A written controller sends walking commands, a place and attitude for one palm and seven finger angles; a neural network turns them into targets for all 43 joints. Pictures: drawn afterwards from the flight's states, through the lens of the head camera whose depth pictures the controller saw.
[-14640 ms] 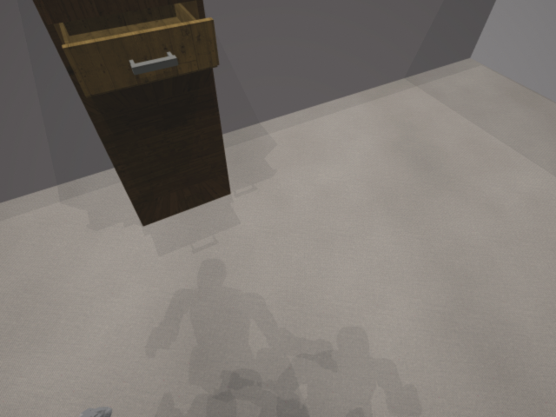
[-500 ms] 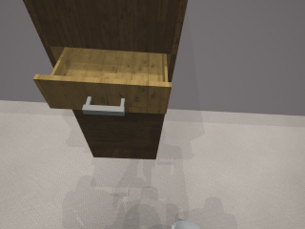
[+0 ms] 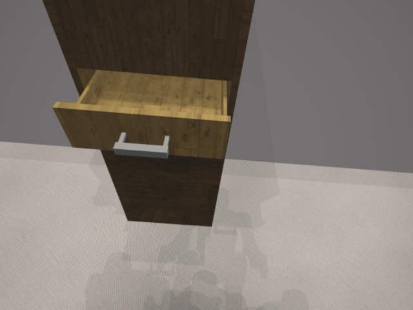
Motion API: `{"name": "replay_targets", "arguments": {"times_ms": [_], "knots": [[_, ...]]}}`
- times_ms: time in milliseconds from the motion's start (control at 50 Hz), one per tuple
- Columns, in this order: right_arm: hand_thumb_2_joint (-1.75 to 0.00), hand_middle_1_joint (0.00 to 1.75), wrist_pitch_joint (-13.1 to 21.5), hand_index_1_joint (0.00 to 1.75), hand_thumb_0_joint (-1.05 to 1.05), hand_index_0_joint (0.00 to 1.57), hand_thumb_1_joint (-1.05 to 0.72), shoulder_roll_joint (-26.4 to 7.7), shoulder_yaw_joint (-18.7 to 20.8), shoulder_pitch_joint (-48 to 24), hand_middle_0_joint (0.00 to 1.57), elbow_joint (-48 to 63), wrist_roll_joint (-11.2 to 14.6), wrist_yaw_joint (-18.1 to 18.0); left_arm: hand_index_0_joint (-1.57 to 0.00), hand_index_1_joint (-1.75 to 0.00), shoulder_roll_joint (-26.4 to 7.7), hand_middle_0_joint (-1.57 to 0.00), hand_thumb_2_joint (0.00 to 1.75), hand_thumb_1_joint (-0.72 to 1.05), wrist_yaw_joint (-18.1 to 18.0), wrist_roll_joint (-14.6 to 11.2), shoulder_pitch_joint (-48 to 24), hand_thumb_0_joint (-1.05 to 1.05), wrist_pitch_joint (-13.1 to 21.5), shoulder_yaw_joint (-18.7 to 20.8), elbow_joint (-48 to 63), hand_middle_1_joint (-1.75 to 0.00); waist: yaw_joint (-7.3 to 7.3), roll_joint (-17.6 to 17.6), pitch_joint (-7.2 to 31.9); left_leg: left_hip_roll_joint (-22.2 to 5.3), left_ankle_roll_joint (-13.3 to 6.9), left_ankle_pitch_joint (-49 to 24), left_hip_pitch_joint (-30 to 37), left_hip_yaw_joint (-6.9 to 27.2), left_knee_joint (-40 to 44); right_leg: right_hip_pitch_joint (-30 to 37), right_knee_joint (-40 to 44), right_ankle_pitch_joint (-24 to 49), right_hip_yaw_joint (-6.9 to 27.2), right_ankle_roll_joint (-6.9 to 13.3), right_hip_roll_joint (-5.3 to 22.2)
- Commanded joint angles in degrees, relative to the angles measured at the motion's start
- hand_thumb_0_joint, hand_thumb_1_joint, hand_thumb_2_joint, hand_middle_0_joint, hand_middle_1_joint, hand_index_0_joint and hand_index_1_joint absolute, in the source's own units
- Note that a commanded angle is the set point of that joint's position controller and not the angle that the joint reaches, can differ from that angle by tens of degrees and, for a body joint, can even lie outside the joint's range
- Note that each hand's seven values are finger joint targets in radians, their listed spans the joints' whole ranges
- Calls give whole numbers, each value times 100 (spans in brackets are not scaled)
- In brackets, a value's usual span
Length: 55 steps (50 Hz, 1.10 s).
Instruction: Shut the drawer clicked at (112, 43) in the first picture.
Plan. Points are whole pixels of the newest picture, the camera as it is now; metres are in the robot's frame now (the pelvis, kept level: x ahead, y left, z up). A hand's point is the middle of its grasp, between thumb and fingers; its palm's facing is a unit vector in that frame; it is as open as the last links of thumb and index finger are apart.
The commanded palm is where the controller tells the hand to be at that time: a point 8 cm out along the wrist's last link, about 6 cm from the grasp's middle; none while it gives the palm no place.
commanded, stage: come to a stop and stand still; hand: left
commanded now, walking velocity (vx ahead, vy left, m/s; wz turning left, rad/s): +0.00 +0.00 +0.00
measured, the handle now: (143, 144) +0.45 +0.18 +0.04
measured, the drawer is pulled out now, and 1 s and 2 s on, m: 0.15 0.15 0.15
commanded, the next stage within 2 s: look again from close up in 0.22 s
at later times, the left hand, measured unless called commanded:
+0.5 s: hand out of the picture -0.03 +0.17 -0.17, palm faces -0.01 -0.98 -0.19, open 7.4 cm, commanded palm none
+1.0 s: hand out of the picture +0.11 +0.19 -0.10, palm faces +0.20 -0.96 -0.21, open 7.2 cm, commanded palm +0.10 +0.23 -0.05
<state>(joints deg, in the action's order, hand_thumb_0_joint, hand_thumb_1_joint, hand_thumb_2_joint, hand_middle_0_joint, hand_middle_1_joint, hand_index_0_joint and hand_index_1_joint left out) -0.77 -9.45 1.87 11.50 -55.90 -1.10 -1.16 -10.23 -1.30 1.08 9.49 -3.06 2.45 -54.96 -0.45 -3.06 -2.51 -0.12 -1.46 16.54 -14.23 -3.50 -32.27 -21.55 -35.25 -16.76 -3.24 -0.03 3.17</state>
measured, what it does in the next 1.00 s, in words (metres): steps on the spot: right foot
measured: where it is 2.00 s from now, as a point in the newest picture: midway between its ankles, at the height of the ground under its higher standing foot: outside the picture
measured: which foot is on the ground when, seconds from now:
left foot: down 0.00-1.00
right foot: up 0.00-0.12, down 0.14-1.00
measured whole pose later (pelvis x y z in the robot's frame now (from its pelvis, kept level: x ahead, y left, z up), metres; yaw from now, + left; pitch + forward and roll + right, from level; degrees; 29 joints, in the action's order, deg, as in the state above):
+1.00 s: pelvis +0.00 +0.00 +0.00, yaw +0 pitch +0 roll +1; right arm 9.1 -10.3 -0.6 19.9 -53.9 2.0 -3.5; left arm -9.9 -5.5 -5.5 27.0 -1.5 2.1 -23.2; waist 0.5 -0.7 -0.3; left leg 0.1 -0.9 15.3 -14.4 -3.9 -29.2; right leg -13.7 -31.1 -17.7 -0.8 -0.1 1.4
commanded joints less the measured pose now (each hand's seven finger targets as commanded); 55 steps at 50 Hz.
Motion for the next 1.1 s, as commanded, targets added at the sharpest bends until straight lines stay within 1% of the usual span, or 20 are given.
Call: {"name": "replay_targets", "arguments": {"times_ms": [0, 60, 80, 120, 180, 280, 300, 320, 360, 480, 820, 860, 880, 900, 920, 940, 960, 980, 1020, 1080], "knots": [[-90, 30, 95, 30, 0, 20, -90, -654, 50, -289, 20, 339, -50, -67, -20, -30, -193, -20, 90, 90, 20, 30, 574, 0, 94, 32, 133, -30, -261, 1294, -264, -1229, -658, 456, -1214, 1263, 2179, 631, -978, -361, 298, 42, -70], [-90, 30, 146, 30, 0, 20, -90, -591, 51, 49, 20, 170, -26, -92, -20, -30, -134, -20, 90, 90, 1, 2, 766, 0, 248, -68, -16, -30, -188, 795, 148, -1091, -602, -1378, 99, 929, 1427, 584, 314, -173, 305, -10, -16], [-90, 30, 174, 30, 0, 20, -90, -569, 38, 168, 20, 116, 8, -99, -20, -30, -166, -20, 90, 90, -17, -8, 888, 0, 320, -98, -100, -30, -181, 575, 349, -901, -462, -1943, 412, 821, 1062, 790, 1050, 552, 483, -14, 26], [-90, 30, 227, 30, 0, 20, -90, -438, 11, 416, 20, 4, 79, -81, -20, -30, -424, -20, 90, 90, -55, -37, 902, 0, 425, -131, -225, -30, 57, 352, 546, -569, -110, -1850, 595, 535, 879, 1069, 1259, 2076, 916, 139, 475], [-90, 30, 174, 30, 0, 20, -90, -488, 2, 449, 20, -212, 79, -78, -20, -30, -392, -20, 90, 90, -78, -58, 868, 0, 454, -177, -380, -30, 109, -312, 705, -617, 2, -1634, 856, 476, 940, 1103, 1224, 2116, 874, 170, 417], [-90, 30, 148, 30, 0, 20, -90, -430, -93, 373, 20, -487, 78, -47, -20, -30, -319, -20, 90, 90, -74, -49, 987, 0, 395, -232, -607, -30, 50, 166, -107, -597, 5, -474, 496, 545, 1457, 701, 1674, 476, 882, 134, 277], [-90, 30, 212, 30, 0, 20, -90, -811, -31, -66, 20, -92, 105, 31, -20, -30, -508, -20, 90, 90, -276, 74, 1517, 0, 518, -226, -785, -30, -158, 207, -253, -670, 151, -702, 191, 319, 380, 667, 1573, 1204, 922, 66, 426], [-90, 30, 131, 30, 0, 20, -90, -532, -63, 221, 20, 62, 60, 76, -20, -30, -736, -20, 90, 90, -231, 13, 1128, 0, 526, -212, -469, -30, 144, 186, -18, -351, 152, 260, 187, 380, 514, 387, 1746, -680, 1279, 246, 556], [-90, 30, 104, 30, 0, 20, -90, -568, -61, 523, 20, 67, -14, 116, -20, -30, -773, -20, 90, 90, -164, 4, 910, 0, 524, -172, -277, -30, 261, 466, -31, -326, 62, 296, 230, 346, 461, -36, 1598, -1358, 1174, 340, 414], [-90, 30, 217, 30, 0, 20, -90, -653, -102, 588, 20, 53, 2, 60, -20, -30, -473, -20, 90, 90, -79, -11, 1136, 0, 467, -234, -317, -30, 41, 446, -270, -584, -150, 671, -501, 830, 1271, 534, 1015, -385, 672, 249, 57], [-90, 30, 288, 30, 0, 20, -90, -520, -156, 693, 20, -487, 20, 3, -20, -30, -482, -20, 90, 90, -78, -39, 973, 0, 466, -199, -471, -30, 22, 203, 9, -576, -81, -612, 125, 476, 1150, 792, 1139, 706, 792, 192, 202], [-90, 30, 306, 30, 0, 20, -90, -515, -151, 674, 20, -527, 25, -12, -20, -30, -480, -20, 90, 90, -87, -42, 963, 0, 477, -185, -493, -30, 26, 245, 116, -596, -77, -967, 266, 443, 1082, 868, 1104, 1017, 799, 193, 202], [-90, 30, 276, 30, 0, 20, -90, -755, -77, 108, 20, -139, 114, 16, -20, -30, -607, -20, 90, 90, -301, 9, 1418, 0, 501, -183, -695, -30, -197, -238, -22, -741, 104, -1013, -30, 299, 8, 872, 1308, 2256, 1015, 93, 519], [-90, 30, 1146, 30, 0, 20, -90, -1590, 85, 314, 20, 1860, 357, -218, -22, -32, -2146, -22, 90, 90, -338, -1102, -2976, 0, 1744, 895, 8354, -32, 576, 780, 2993, 11, -20, -1556, 1334, 360, 720, 1364, 718, 1973, 425, 200, -102], [-90, 30, 1668, 30, 0, 20, -90, -1054, -49, -144, 20, 1561, 310, -457, -24, -34, -1742, -24, 90, 90, -571, -643, -154, 0, 1504, 795, 7015, -34, -85, 1673, 2789, -190, -8, -2116, 1668, 279, 731, 1144, 405, 1145, 273, 309, -309], [-90, 30, 1855, 30, 0, 20, -90, -806, -21, -272, 20, 1555, 406, -443, -26, -37, -317, -26, 90, 90, -704, -858, 1487, 0, 734, -31, 6085, -37, 77, 1610, 1741, -222, 212, -1707, 852, 371, 837, 582, 426, 498, -104, 197, -277], [-90, 30, 1899, 30, 0, 20, -90, -882, -6, 6, 20, 1443, 420, -404, -28, -39, 72, -28, 90, 90, -612, -976, 1303, 0, 695, -146, 5967, -39, 258, 1016, 817, -180, 163, -1234, 382, 409, 714, 270, 515, 518, -206, 130, -283], [-90, 30, 1988, 30, 0, 20, -90, -1052, 97, -127, 20, 1781, 348, -366, -30, -41, -206, -30, 90, 90, -519, -1001, 976, 0, 972, 83, 6199, -41, 363, 822, 216, -87, 127, -776, -61, 514, 457, -147, 564, 370, -251, 111, -298], [-90, 30, 2036, 30, 0, 20, -90, -1075, 213, -183, 20, 2061, 190, -259, -34, -45, 98, -34, 90, 90, -70, -1127, 2164, 0, 1626, 202, 5366, -45, 141, -393, 240, -43, 120, -452, -771, 469, -39, -633, 246, -46, -419, 84, -390], [-90, 30, 1982, 30, 0, 20, -90, -1058, 353, -379, 20, 2591, 141, 15, -40, -52, 248, -40, 90, 90, 1086, -1387, 3153, 0, 2871, 342, 4858, -52, -270, -835, 625, 91, 217, -524, -1696, 279, -976, -1079, -710, 150, -310, 163, -414]]}}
